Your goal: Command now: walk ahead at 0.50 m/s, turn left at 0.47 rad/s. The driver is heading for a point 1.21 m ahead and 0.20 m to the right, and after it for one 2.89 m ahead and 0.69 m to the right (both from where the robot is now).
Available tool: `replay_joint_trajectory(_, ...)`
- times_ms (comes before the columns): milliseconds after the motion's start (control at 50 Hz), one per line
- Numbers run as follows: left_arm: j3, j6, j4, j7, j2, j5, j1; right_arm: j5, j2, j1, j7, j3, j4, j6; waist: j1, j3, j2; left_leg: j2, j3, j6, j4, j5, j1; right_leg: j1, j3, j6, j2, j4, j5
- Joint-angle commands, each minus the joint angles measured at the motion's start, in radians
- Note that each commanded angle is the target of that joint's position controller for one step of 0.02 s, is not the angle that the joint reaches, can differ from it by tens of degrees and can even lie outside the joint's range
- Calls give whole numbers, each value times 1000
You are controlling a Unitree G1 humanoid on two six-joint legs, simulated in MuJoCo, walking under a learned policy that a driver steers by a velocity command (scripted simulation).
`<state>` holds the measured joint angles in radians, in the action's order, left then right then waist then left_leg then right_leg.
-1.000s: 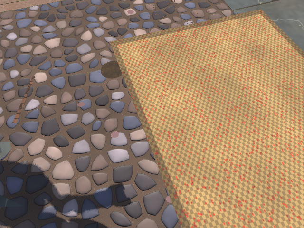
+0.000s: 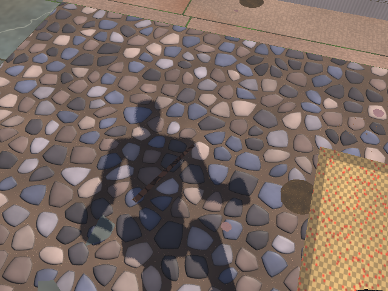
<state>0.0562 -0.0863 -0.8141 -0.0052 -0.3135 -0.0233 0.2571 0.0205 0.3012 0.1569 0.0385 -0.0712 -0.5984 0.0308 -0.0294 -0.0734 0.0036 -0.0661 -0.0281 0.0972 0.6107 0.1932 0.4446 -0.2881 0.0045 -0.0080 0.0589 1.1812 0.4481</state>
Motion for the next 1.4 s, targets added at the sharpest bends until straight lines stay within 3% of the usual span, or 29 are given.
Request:
replay_joint_trajectory(20,22,-46,105,1,-129,16,-54,-12,107,103,-9,-31,33,28,49,153,-17,286,445,195,-336,-101,-433,-420,-82,9,74,9,-120)
replay_joint_trajectory(40,24,-33,95,-1,-128,19,-28,-24,95,75,-13,-24,40,30,22,140,-47,266,400,189,-357,-178,-356,-356,-83,1,89,-15,-148)
replay_joint_trajectory(100,16,-6,83,1,-88,31,-20,-21,109,86,-24,-24,8,44,8,117,-44,244,297,198,-404,-322,-258,-320,-52,-39,84,-116,-213)
replay_joint_trajectory(200,-4,-8,121,-8,-42,27,-186,-14,128,143,-41,-25,-47,43,71,58,-54,187,176,136,-426,-259,-248,-317,-33,-54,50,-458,-530)
replay_joint_trajectory(320,-3,-22,165,-37,-58,13,-304,-3,146,230,-43,-32,-120,33,111,6,-72,272,227,117,-374,-199,-403,-337,-43,1,11,-649,-525)
replay_joint_trajectory(380,8,-27,155,-43,-84,16,-239,-4,157,222,-49,-38,-136,19,66,36,-101,293,239,84,-284,-385,-477,-248,-18,48,-18,-683,-397)
replay_joint_trajectory(400,23,-28,129,-39,-106,19,-147,-5,157,205,-50,-36,-135,14,12,93,-97,257,209,64,-175,-549,-472,-113,17,74,-52,-709,-395)
replay_joint_trajectory(420,42,-29,94,-32,-151,25,-2,-14,129,207,-52,-22,-129,11,-52,210,-72,201,164,33,21,-561,-393,123,-9,115,-16,-680,-440)
replay_joint_trajectory(440,62,-29,80,-26,-241,43,132,-21,52,306,-49,4,-105,20,-51,389,103,82,112,-35,386,-248,-63,527,-349,249,218,-656,-398)
replay_joint_trajectory(460,61,-22,46,-36,-220,25,201,-11,18,359,-46,17,-119,37,-52,473,294,-30,153,-72,607,388,177,683,-722,332,327,-826,-157)
replay_joint_trajectory(480,38,-20,50,-34,-143,5,167,8,116,256,-40,-4,-108,45,-79,347,181,32,199,-63,694,367,292,610,-682,284,303,-874,16)
replay_joint_trajectory(500,28,-14,63,-29,-119,9,87,15,136,163,-39,-8,-81,51,-65,216,113,86,154,-56,675,270,326,467,-552,246,274,-897,1)
replay_joint_trajectory(540,13,-9,78,-26,-81,31,-9,-8,119,109,-41,-11,-73,50,-12,92,63,158,122,-60,565,136,256,229,-387,228,202,-953,-183)
replay_joint_trajectory(620,12,-24,60,-23,-86,25,-21,-13,62,149,-45,-3,-91,28,36,80,85,191,98,-93,452,52,188,120,-241,249,160,-1030,-383)
replay_joint_trajectory(760,22,-7,6,-3,-129,10,67,-13,17,-79,-30,17,-42,48,-37,31,53,162,47,-117,40,-282,178,158,-80,207,110,-1055,-492)
replay_joint_trajectory(860,29,20,-41,3,-145,2,136,-3,30,-188,-3,16,-1,62,-58,0,58,136,51,-83,-84,-232,200,310,-104,197,182,-993,-531)
replay_joint_trajectory(920,38,35,-46,12,-168,-1,108,-8,72,-106,3,0,-17,66,10,57,82,94,20,-37,-123,-126,57,367,-96,166,191,-867,-783)
replay_joint_trajectory(940,35,41,-44,14,-160,0,90,-12,105,19,-2,-20,-56,66,80,136,71,65,-10,-9,-151,-143,-122,339,-59,143,150,-721,-913)
replay_joint_trajectory(960,18,41,-29,16,-123,14,90,-19,159,188,-13,-42,-98,63,149,268,35,138,60,37,-107,-172,-407,198,-24,111,101,-492,-812)
replay_joint_trajectory(980,-19,22,-3,7,-12,22,206,-36,264,290,-20,-67,-113,58,125,424,-188,407,495,193,-124,-44,-827,-225,24,36,-56,-89,-377)
replay_joint_trajectory(1000,-18,1,-23,1,-33,11,194,-21,189,317,-20,-48,-119,53,147,487,-248,474,744,229,-265,82,-864,-380,-111,34,-107,67,130)
replay_joint_trajectory(1020,10,-10,1,-6,-124,-20,105,-18,139,253,-23,-29,-116,53,150,320,-166,444,607,173,-292,146,-737,-466,-143,47,-48,131,88)
replay_joint_trajectory(1040,11,-13,20,-6,-124,-26,37,-19,115,182,-26,-20,-109,53,123,216,-113,407,471,138,-320,112,-590,-464,-111,51,5,95,-6)
replay_joint_trajectory(1060,13,-8,24,-3,-113,-14,7,-22,84,123,-24,-11,-112,56,93,138,-78,366,374,119,-364,56,-461,-437,-99,44,36,34,-74)
replay_joint_trajectory(1080,21,6,16,1,-104,-7,26,-28,58,83,-22,-4,-112,66,57,106,-104,334,297,100,-402,3,-374,-380,-108,38,66,-13,-131)
replay_joint_trajectory(1140,17,45,-2,6,-48,-8,73,-35,59,47,-20,-9,-137,89,14,73,-101,314,155,104,-478,-122,-261,-318,-112,11,77,-45,-214)
replay_joint_trajectory(1200,20,51,26,9,-39,-1,9,-42,79,65,-32,-17,-168,94,22,42,-68,307,49,100,-496,-222,-286,-396,-132,-6,72,-159,-351)
replay_joint_trajectory(1300,5,38,79,-21,0,7,-143,-32,114,99,-50,-23,-202,81,77,4,-42,291,-94,65,-509,-264,-342,-363,-38,9,51,-447,-555)
replay_joint_trajectory(1400,4,41,158,-52,-6,5,-247,-9,145,159,-56,-38,-244,39,100,-23,-40,356,-137,47,-412,-433,-549,-427,18,59,27,-555,-423)
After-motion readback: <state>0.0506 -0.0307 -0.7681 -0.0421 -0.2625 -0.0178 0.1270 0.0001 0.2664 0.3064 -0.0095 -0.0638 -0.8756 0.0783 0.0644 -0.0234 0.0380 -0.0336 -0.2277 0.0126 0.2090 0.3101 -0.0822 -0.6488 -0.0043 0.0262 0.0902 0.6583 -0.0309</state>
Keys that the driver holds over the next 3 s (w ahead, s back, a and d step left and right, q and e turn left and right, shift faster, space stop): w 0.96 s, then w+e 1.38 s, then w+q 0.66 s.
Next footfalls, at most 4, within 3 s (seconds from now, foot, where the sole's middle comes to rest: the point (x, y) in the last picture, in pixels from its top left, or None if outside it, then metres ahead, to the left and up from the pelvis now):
0.42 right None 0.43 -0.14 -0.76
0.96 left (174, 210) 0.71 0.12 -0.76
1.50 right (238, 150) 1.00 -0.13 -0.76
1.96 left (211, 93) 1.32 -0.02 -0.76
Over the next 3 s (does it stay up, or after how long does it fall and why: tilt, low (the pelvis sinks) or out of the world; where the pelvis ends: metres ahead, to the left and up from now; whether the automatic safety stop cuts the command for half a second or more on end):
stays up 1.56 -0.39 0.00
